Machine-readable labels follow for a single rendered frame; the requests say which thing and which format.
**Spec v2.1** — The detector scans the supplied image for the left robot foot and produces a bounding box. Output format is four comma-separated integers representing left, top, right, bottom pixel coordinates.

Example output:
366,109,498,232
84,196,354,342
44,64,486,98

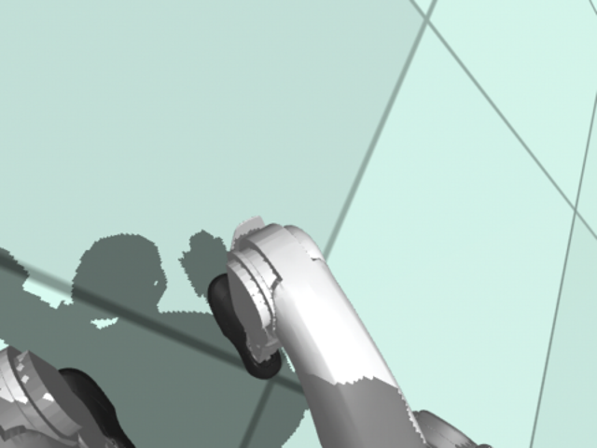
58,368,136,448

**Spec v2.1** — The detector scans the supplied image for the right robot foot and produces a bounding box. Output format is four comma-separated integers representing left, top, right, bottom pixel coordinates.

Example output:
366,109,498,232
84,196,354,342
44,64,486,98
207,273,282,380

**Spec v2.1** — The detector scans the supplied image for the right robot hand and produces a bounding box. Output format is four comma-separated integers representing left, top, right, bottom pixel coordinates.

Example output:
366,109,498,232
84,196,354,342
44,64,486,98
412,410,478,448

